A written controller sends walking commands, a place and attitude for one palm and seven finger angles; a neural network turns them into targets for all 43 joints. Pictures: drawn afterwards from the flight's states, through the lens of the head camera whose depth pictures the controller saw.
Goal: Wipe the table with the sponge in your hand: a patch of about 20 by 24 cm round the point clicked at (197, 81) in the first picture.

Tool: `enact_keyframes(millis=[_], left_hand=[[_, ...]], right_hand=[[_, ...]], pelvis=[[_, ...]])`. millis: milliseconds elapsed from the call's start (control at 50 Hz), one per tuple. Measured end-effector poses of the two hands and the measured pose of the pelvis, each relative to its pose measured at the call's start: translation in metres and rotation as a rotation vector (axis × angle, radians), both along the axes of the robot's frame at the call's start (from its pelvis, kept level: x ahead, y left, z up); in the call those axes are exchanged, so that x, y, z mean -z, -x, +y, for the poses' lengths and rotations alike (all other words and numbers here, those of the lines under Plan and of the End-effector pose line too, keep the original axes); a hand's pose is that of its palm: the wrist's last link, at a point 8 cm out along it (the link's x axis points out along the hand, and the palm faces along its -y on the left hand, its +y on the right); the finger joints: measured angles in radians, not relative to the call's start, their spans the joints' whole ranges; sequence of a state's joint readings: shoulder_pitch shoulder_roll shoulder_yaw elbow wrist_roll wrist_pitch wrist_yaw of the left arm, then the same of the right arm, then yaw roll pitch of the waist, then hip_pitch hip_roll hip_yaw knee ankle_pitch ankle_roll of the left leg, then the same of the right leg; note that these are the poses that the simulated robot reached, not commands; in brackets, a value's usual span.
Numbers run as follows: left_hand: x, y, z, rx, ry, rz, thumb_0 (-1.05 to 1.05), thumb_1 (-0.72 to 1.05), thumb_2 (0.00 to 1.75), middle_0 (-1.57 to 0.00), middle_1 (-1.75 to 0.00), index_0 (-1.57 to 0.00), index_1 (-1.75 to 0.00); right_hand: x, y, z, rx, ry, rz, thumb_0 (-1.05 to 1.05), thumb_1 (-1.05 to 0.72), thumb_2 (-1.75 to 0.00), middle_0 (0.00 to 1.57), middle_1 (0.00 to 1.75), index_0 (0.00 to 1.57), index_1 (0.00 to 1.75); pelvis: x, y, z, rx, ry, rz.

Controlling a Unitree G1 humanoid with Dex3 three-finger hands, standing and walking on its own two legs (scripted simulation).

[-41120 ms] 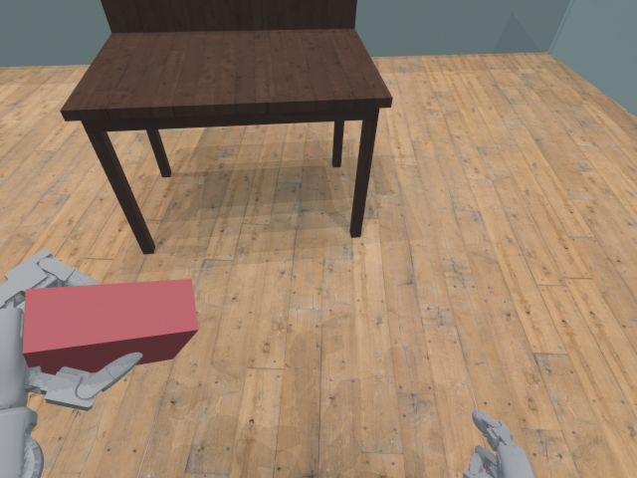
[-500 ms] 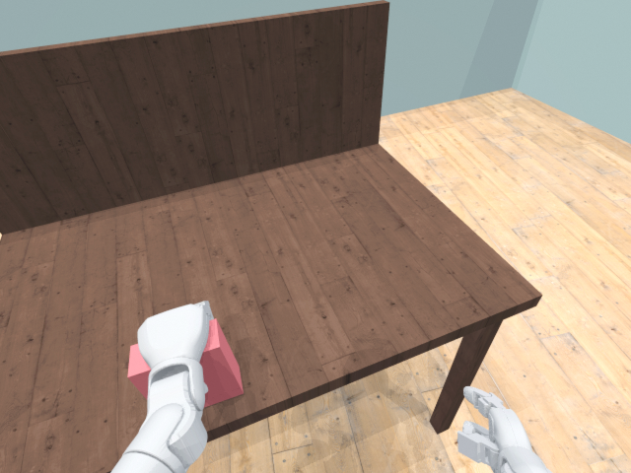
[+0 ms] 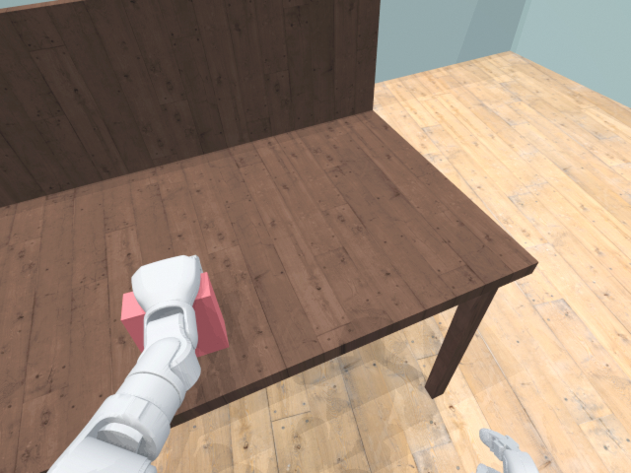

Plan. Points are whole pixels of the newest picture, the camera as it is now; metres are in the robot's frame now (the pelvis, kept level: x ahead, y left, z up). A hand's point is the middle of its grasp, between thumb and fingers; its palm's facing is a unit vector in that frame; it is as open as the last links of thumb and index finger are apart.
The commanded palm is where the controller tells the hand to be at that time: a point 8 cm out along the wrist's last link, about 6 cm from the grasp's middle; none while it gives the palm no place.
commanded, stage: wipe forward along the middle lane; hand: left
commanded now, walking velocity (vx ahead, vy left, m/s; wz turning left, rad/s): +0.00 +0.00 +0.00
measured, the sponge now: (183, 330) +0.33 +0.24 -0.04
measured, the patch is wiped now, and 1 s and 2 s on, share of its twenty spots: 1.00 1.00 1.00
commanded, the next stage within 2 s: slide back across to the first lane in 1.04 s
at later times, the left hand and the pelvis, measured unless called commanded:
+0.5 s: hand (176, 280) +0.39 +0.26 +0.01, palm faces -0.10 +0.00 -0.99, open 9.3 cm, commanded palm +0.37 +0.26 +0.03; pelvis -0.01 -0.01 -0.01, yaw +0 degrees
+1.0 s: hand (167, 252) +0.44 +0.29 +0.01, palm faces -0.13 +0.00 -0.99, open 9.3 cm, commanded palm +0.43 +0.28 +0.04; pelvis +0.00 +0.02 -0.01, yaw -1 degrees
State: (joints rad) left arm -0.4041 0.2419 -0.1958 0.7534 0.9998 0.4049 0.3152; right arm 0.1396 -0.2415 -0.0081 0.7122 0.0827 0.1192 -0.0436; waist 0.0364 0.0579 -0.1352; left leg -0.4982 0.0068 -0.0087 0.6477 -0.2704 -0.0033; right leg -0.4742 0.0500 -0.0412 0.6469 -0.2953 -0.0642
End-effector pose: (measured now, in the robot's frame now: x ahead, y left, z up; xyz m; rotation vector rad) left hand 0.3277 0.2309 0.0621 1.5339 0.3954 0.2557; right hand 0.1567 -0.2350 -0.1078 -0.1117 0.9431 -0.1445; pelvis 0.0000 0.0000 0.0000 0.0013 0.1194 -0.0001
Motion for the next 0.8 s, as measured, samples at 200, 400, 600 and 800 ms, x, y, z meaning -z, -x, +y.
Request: enact_keyframes(millis=[200, 400, 600, 800], left_hand=[[0.002, -0.015, 0.005, 0.004, -0.013, 0.005, 0.00, -0.53, 1.16, -0.84, -1.40, -0.86, -1.38], [0.000, -0.033, 0.014, -0.003, -0.023, 0.008, 0.01, -0.53, 1.16, -0.84, -1.40, -0.86, -1.38], [-0.001, -0.057, 0.025, -0.012, -0.032, 0.022, 0.01, -0.53, 1.16, -0.84, -1.40, -0.86, -1.39], [0.000, -0.075, 0.037, -0.013, -0.023, 0.029, 0.01, -0.53, 1.17, -0.84, -1.40, -0.86, -1.39]], right_hand=[[0.012, 0.034, -0.015, 0.042, 0.020, 0.069, 0.01, -0.91, -0.90, 0.20, 0.30, 0.20, 0.30], [0.019, 0.055, -0.023, 0.067, 0.033, 0.110, 0.01, -0.91, -0.90, 0.20, 0.30, 0.20, 0.30], [0.022, 0.072, -0.025, 0.089, 0.046, 0.160, 0.01, -0.91, -0.90, 0.20, 0.30, 0.20, 0.30], [0.023, 0.085, -0.021, 0.105, 0.057, 0.211, 0.01, -0.91, -0.90, 0.20, 0.30, 0.20, 0.30]], pelvis=[[0.005, 0.006, -0.003, 0.001, 0.003, 0.034], [0.008, 0.010, -0.005, 0.001, 0.006, 0.064], [0.010, 0.007, -0.003, 0.004, 0.014, 0.100], [0.011, 0.001, 0.005, 0.008, 0.023, 0.128]])
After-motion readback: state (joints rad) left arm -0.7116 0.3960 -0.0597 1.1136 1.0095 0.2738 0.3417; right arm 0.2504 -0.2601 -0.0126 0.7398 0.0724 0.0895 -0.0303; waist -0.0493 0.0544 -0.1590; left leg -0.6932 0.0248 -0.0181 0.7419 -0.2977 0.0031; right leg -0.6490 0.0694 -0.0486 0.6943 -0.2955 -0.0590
